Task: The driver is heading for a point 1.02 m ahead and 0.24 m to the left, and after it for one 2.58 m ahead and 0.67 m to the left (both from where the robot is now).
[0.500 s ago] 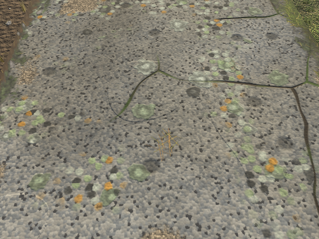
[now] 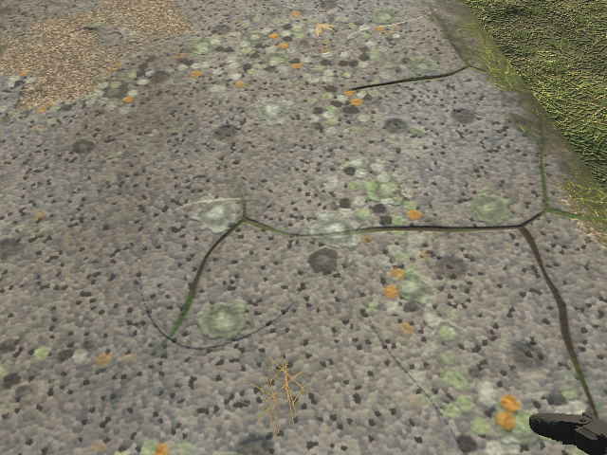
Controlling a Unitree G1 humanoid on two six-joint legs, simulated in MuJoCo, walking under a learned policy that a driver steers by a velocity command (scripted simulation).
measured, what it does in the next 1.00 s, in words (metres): walks ahead, turning left: left foot, then right foot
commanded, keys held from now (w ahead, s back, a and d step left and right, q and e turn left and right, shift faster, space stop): w+q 0.98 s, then w+e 0.02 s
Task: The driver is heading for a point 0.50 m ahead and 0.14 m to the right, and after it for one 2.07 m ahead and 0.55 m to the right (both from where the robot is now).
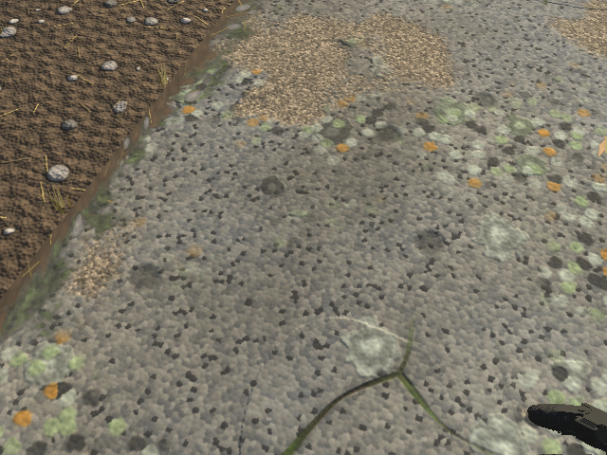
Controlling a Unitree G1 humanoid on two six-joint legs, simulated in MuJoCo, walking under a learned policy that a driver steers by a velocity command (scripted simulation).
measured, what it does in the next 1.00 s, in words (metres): walks ahead, turning right: right foot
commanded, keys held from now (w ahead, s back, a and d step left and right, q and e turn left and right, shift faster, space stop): w+e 0.52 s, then e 0.48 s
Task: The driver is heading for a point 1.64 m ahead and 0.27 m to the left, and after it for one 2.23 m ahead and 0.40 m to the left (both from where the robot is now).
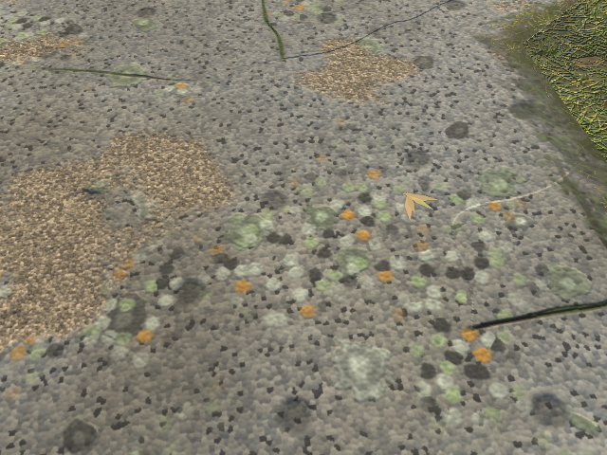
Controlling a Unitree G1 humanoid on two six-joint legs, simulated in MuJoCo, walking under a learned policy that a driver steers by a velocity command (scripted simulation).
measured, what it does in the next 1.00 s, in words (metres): steps on the spot, turning left: left foot, then right foot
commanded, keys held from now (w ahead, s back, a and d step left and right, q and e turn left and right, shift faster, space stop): no key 0.14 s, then q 0.82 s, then no key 0.04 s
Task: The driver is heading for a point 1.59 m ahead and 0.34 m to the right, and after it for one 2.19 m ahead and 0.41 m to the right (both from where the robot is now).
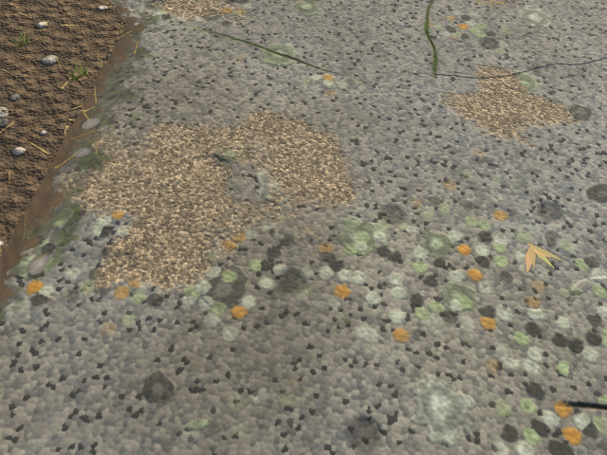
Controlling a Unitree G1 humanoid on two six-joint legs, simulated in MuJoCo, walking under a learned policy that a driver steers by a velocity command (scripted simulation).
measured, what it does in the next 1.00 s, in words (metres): walks ahead, turning right: right foot, then right foot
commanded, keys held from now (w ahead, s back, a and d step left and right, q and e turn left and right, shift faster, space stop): no key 0.04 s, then e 0.14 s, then w+e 0.72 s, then w+q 0.10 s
